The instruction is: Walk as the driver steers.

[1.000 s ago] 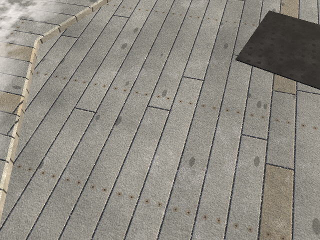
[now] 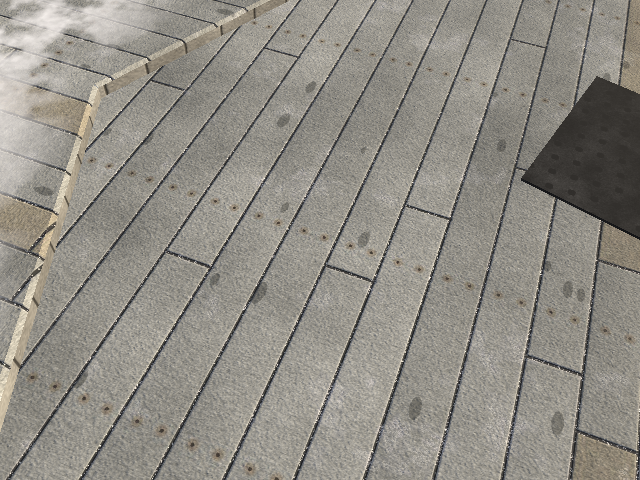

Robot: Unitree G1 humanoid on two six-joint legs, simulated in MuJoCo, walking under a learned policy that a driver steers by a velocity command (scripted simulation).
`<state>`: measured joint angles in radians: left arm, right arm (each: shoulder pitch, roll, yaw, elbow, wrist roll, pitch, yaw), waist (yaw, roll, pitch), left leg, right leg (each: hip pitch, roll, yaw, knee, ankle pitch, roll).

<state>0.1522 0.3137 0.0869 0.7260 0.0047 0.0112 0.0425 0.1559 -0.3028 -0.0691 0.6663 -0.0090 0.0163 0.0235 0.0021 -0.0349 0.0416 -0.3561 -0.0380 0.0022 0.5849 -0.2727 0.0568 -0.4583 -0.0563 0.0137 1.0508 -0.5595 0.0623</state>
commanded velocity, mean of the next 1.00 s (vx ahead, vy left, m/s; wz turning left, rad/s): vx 0.00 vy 0.00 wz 0.28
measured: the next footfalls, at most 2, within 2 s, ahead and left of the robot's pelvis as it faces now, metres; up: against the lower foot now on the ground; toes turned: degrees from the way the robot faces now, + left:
right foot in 0.36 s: +0.09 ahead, -0.13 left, +0.00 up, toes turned +16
left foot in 0.68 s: -0.01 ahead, +0.12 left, +0.00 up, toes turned +12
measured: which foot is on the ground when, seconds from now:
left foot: down 0.00-0.38, up 0.40-0.66, down 0.68-1.00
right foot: up 0.00-0.34, down 0.36-1.00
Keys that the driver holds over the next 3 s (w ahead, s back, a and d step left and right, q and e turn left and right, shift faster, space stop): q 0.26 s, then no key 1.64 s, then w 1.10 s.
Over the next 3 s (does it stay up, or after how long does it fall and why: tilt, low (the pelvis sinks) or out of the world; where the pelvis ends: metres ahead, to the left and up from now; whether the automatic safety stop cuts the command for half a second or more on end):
stays up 0.45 0.13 0.02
